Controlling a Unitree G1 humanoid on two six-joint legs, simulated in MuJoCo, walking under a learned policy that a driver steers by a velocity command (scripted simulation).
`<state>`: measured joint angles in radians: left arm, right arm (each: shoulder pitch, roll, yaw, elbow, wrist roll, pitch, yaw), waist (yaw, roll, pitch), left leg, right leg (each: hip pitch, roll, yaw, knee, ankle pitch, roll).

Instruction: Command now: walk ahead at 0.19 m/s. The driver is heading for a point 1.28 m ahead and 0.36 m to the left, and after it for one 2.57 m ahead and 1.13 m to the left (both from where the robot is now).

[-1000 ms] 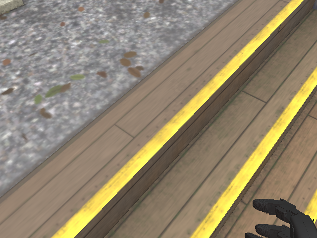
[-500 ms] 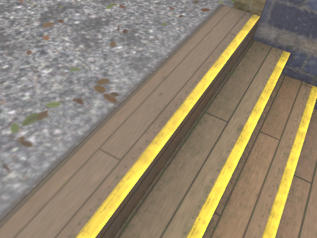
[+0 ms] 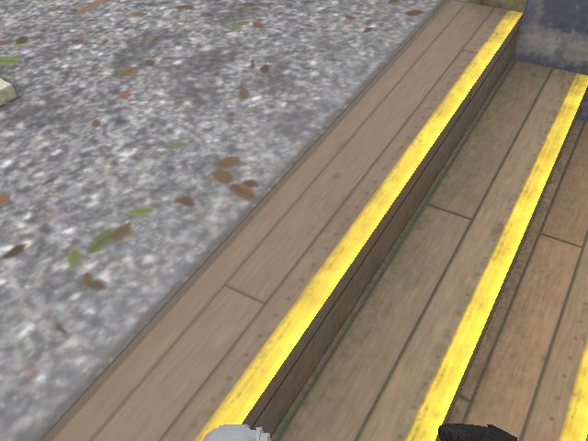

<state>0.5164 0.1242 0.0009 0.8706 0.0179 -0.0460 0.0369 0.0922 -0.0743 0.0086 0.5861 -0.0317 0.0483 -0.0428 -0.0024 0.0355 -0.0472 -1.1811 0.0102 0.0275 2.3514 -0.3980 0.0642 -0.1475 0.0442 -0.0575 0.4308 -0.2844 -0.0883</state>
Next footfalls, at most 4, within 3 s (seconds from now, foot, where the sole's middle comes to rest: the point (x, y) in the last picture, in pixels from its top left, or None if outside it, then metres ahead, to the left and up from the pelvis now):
0.24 left None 0.16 0.14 -0.60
0.86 right None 0.30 -0.01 -0.60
1.74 right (363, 410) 0.57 -0.08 -0.60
2.16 left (292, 247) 0.86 0.06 -0.42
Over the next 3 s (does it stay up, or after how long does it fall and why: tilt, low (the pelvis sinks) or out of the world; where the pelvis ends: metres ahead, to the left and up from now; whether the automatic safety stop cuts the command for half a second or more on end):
stays up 1.44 0.27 0.31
